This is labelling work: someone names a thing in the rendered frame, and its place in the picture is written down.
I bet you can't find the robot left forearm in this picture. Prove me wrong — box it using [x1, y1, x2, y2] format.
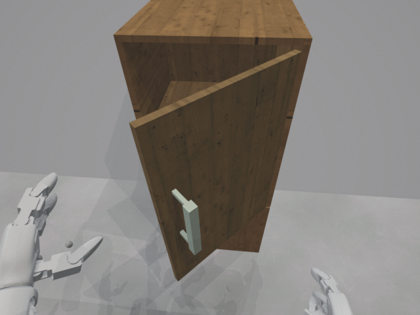
[0, 285, 38, 315]

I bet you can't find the robot right hand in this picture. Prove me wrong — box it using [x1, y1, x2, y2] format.
[304, 267, 353, 315]

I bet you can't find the handle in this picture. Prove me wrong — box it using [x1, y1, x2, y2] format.
[172, 189, 202, 255]

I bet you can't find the robot left hand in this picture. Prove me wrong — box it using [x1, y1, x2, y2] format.
[0, 173, 103, 289]

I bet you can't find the cupboard door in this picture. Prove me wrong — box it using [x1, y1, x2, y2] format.
[129, 50, 302, 281]

